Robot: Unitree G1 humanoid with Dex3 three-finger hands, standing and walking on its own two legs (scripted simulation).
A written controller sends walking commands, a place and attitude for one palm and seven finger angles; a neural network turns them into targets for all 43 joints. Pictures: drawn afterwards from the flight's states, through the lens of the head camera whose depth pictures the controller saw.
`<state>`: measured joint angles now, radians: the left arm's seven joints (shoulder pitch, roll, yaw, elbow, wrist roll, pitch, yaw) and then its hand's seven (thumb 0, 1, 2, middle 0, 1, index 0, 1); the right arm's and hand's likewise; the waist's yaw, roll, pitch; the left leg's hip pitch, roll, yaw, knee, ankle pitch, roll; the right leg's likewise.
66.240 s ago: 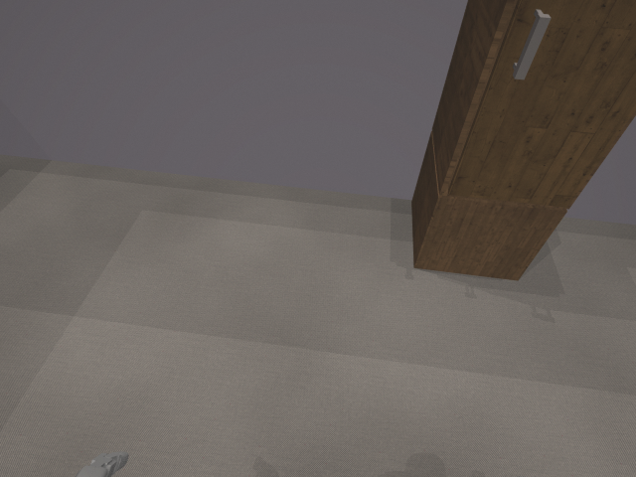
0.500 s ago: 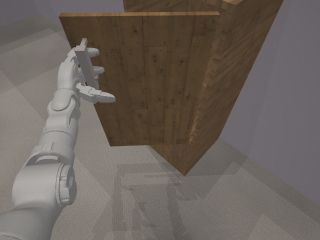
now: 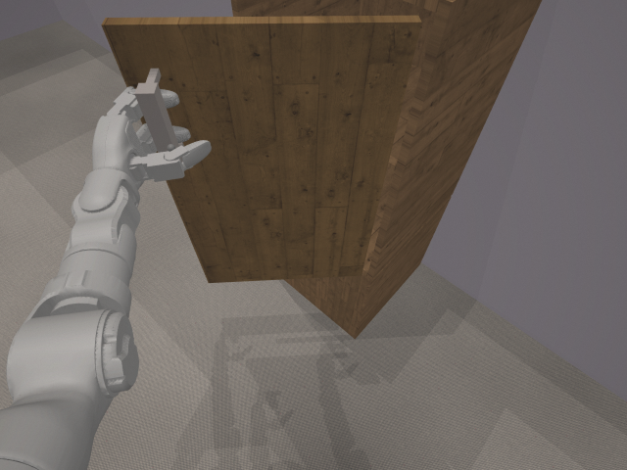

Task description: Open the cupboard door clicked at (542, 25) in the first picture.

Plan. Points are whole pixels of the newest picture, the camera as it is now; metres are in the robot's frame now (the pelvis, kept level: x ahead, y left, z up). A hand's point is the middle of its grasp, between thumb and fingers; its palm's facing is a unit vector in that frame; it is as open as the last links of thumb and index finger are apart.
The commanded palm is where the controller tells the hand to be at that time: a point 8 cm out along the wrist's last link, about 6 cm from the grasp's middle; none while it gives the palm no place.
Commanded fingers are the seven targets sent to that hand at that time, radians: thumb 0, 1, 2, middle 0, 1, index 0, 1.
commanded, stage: close the thumb around the handle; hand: left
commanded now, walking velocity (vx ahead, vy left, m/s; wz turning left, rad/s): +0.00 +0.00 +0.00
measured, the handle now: (165, 123) +0.53 +0.17 +0.15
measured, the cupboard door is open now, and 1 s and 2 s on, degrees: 46 72 85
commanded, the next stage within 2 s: pull the door open along its arc in 0.30 s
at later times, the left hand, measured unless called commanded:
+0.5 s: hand (176, 146) +0.49 +0.15 +0.15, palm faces +0.00 -1.00 +0.02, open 5.8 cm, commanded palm +0.45 +0.20 +0.14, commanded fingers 0.00 0.90 0.90 -0.40 -1.35 -0.40 -1.35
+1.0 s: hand (204, 234) +0.34 +0.10 +0.15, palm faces +0.07 -0.99 +0.12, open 6.5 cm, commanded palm +0.29 +0.18 +0.14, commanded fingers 0.00 0.90 0.90 -0.40 -1.35 -0.40 -1.35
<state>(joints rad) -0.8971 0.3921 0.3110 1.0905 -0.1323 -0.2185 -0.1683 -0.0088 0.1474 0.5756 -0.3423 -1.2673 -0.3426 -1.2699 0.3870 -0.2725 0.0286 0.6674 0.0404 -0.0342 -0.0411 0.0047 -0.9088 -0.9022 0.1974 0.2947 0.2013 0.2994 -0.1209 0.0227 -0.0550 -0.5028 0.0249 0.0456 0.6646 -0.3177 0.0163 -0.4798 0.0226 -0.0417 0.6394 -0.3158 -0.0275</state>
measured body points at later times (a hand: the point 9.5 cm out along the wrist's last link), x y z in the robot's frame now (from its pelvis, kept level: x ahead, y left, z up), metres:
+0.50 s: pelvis +0.00 +0.01 +0.00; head +0.05 +0.01 +0.45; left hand +0.48 +0.21 +0.15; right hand +0.04 -0.25 -0.12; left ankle +0.01 +0.11 -0.72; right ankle +0.00 -0.10 -0.72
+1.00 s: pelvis +0.02 +0.00 +0.01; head +0.00 -0.02 +0.46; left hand +0.33 +0.15 +0.15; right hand +0.18 -0.23 -0.07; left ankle +0.00 +0.11 -0.72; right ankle +0.00 -0.10 -0.72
